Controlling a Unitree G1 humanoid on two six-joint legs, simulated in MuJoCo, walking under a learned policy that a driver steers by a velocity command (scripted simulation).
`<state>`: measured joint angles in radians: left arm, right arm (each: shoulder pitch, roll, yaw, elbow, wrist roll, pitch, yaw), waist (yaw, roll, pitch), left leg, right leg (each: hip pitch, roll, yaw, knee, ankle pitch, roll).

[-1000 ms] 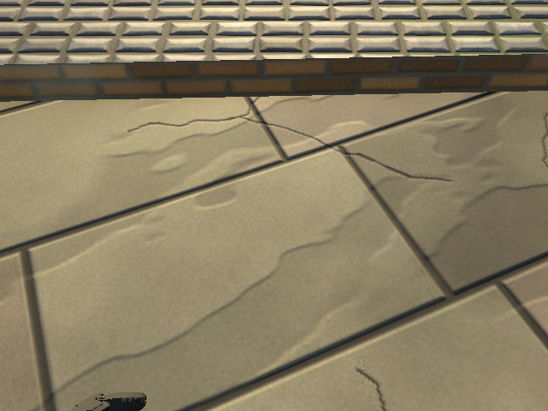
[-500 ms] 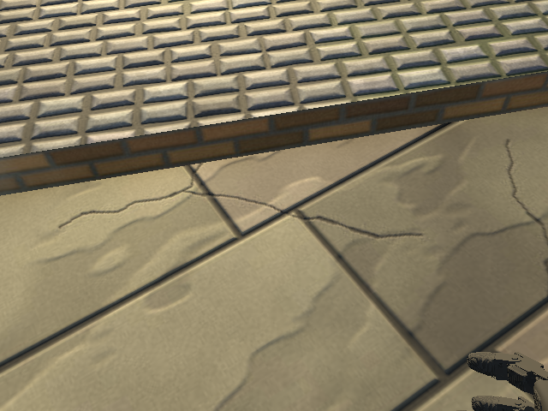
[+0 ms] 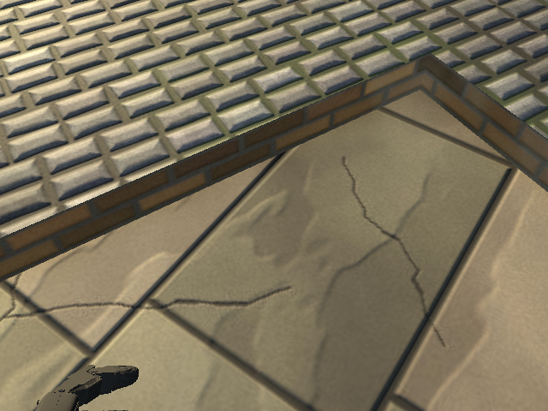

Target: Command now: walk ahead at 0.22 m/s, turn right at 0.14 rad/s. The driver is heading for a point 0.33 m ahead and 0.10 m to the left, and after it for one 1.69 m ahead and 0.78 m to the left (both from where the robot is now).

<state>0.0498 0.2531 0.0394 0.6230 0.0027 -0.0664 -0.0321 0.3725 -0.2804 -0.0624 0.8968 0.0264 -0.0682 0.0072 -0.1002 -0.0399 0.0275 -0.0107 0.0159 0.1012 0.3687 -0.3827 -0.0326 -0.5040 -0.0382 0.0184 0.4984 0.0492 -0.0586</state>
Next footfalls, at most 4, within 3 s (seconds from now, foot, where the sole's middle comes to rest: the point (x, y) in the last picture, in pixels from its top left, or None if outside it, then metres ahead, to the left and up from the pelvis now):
0.44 left None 0.11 0.11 -0.77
0.88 right None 0.35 -0.05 -0.77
1.30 left None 0.20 0.18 -0.77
1.70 right None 0.34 -0.01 -0.77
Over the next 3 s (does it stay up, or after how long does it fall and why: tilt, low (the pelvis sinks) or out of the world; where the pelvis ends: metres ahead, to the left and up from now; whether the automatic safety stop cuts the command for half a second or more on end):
stays up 0.28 0.14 0.01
